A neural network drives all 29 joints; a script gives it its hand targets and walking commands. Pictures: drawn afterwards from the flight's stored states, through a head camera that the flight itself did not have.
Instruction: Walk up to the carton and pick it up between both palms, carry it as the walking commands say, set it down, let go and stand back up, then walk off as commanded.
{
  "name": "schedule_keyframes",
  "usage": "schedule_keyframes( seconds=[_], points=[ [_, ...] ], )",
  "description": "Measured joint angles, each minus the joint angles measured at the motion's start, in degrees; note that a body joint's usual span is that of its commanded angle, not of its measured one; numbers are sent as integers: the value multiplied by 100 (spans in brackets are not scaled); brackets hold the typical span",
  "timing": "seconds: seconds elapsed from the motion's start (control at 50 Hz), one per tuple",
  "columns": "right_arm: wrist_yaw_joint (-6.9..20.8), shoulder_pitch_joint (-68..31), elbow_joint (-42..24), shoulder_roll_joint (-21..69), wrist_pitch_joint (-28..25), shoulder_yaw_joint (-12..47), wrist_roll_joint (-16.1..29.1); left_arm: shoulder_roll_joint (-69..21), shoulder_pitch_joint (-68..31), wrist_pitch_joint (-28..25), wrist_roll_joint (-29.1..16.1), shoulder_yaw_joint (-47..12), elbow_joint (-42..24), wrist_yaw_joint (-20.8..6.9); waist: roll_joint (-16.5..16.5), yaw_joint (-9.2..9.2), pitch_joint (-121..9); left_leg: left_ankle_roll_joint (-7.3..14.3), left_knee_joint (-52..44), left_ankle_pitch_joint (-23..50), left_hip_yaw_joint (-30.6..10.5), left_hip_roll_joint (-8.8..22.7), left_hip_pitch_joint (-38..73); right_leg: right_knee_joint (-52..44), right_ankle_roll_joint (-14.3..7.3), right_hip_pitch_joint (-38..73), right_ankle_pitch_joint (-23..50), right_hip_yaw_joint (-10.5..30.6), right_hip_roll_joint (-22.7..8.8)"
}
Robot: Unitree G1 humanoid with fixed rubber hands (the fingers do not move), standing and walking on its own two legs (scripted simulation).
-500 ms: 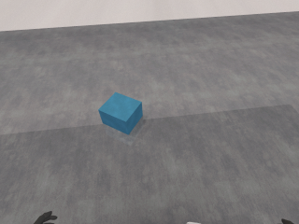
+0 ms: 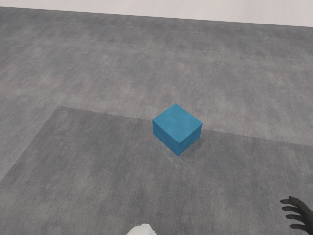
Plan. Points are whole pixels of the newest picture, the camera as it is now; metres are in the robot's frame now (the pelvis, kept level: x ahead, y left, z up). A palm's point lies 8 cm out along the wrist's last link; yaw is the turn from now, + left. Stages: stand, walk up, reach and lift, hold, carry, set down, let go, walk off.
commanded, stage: walk up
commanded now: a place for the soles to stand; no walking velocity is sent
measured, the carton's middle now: (176, 128) +0.90 -0.02 -0.66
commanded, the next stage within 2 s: none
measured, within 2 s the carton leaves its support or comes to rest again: neither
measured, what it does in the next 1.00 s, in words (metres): walks ahead: right foot, then left foot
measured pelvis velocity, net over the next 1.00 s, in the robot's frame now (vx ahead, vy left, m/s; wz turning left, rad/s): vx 0.32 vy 0.00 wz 0.03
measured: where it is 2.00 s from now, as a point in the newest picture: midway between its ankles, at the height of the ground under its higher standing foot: (152, 199)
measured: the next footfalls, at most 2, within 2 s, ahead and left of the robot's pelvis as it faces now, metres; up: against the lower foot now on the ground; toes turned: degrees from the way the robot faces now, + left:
right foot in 0.32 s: +0.27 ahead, -0.15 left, +0.00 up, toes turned -1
left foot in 0.64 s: +0.38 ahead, +0.13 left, +0.00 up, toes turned +5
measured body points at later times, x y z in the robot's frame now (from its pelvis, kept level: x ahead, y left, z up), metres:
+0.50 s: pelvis +0.18 -0.02 +0.01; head +0.20 -0.03 +0.46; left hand +0.25 +0.33 -0.05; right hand +0.30 -0.34 -0.09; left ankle +0.20 +0.10 -0.67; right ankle +0.23 -0.15 -0.71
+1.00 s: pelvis +0.32 +0.00 +0.00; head +0.34 +0.00 +0.44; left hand +0.42 +0.33 -0.09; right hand +0.40 -0.35 -0.08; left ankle +0.31 +0.12 -0.71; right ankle +0.40 -0.14 -0.72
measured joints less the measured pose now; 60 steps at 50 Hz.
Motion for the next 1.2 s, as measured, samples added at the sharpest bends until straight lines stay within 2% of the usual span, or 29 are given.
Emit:
schedule_keyframes(
  seconds=[0.04,0.08,0.18,0.3,0.36,0.4,0.44,0.54,0.62,0.64,0.68,0.72,0.76,0.86,0.92,0.96,1.0,1.04,1.08,1.12,1.16,1.2],
  points=[
    [-99,159,85,59,-34,37,80,-80,-201,13,0,-62,-19,-1,-112,-74,10,-16,-51,-152,-52,-80,182,892,-106,-608,253,379,151],
    [-155,369,164,106,-55,75,101,-148,-339,-3,5,-103,-33,-25,-238,-159,-20,-29,-287,-169,-86,-158,425,912,-120,-1044,574,547,158],
    [-158,847,173,73,-116,74,18,-248,-429,27,46,-65,86,-164,-334,-418,-82,20,-564,-350,-177,-236,900,-269,-35,-1489,913,639,156],
    [-151,1228,206,-66,-96,39,-12,-285,-530,-17,86,43,157,-250,-179,-564,-125,-76,-343,-911,-234,-162,1270,-1720,-61,-1159,1319,449,387],
    [-206,1324,259,-90,-80,60,-5,-244,-576,-136,115,91,11,-191,20,-499,-128,-74,561,-1392,-323,-35,1072,-1916,-82,-908,1630,349,605],
    [-258,1231,338,-37,-53,123,-29,-233,-584,-191,68,105,-85,-147,105,-430,-92,-64,1733,-1545,-365,-58,568,-1705,-53,-870,1422,283,610],
    [-260,1080,393,-8,-46,168,-23,-243,-531,-188,21,85,-103,-117,192,-354,-61,-135,2202,-1427,-309,6,173,-1797,-37,-676,1277,238,601],
    [-122,818,429,82,-44,192,-48,-116,-307,-124,69,82,-98,-137,145,-89,-86,-198,1151,-1161,10,281,-171,-2141,-51,-252,1178,240,518],
    [-84,720,358,82,-99,135,-56,6,-106,-29,57,122,-90,-199,-22,62,-122,-144,-98,-570,163,246,185,-1956,-17,-75,818,311,406],
    [-99,724,324,37,-141,105,-64,16,-46,3,57,119,-90,-202,-55,62,-143,-106,-313,-478,172,188,327,-1717,-54,-109,614,346,363],
    [-169,717,275,-7,-216,49,-91,-27,-36,80,34,92,-18,-173,-151,-17,-149,-91,-71,-170,227,112,301,-701,-117,-429,97,591,390],
    [-243,722,300,23,-251,47,-43,-91,-101,138,27,29,63,-122,-259,-114,-141,-81,9,-331,268,98,415,237,-114,-846,154,841,544],
    [-293,779,351,53,-248,66,-19,-149,-178,129,26,-20,123,-116,-365,-202,-144,-92,-171,-402,300,94,634,455,-81,-1139,407,852,532],
    [-323,982,377,-41,-210,79,-8,-302,-395,123,40,-30,224,-183,-337,-427,-87,-168,-427,-487,291,200,978,-583,-12,-1347,833,597,395],
    [-357,1031,409,-113,-126,95,26,-363,-572,110,34,-14,233,-136,-193,-516,17,-248,-134,-743,231,316,961,-1389,-70,-1111,1300,469,492],
    [-389,1059,433,-103,-52,138,38,-323,-638,74,62,9,194,-75,-165,-498,24,-315,311,-1058,215,365,839,-1867,-91,-848,1500,491,582],
    [-448,955,516,-34,30,191,54,-347,-754,58,52,6,196,-17,-67,-439,61,-237,844,-1514,87,375,639,-1539,65,-975,1367,508,644],
    [-500,828,626,69,77,256,59,-352,-868,81,38,-48,202,11,-34,-387,71,-182,1087,-1841,13,299,510,-1350,71,-1017,1191,531,627],
    [-519,739,740,150,53,294,35,-344,-981,134,42,-108,223,24,-22,-323,55,-125,708,-1547,71,260,589,-1272,108,-1017,1104,571,593],
    [-516,675,853,218,5,319,-27,-348,-1102,198,14,-147,299,28,-65,-275,34,-224,548,-1060,130,212,670,-1164,132,-1027,1015,636,543],
    [-501,596,959,244,-28,357,-34,-395,-1191,238,-11,-165,407,48,-38,-271,-2,-312,576,-1168,117,240,716,-1201,90,-953,967,620,568],
    [-505,474,1059,263,-33,392,-13,-421,-1271,234,-17,-189,523,55,-30,-283,-18,-352,560,-1262,83,275,775,-1300,148,-851,982,582,595]
  ],
)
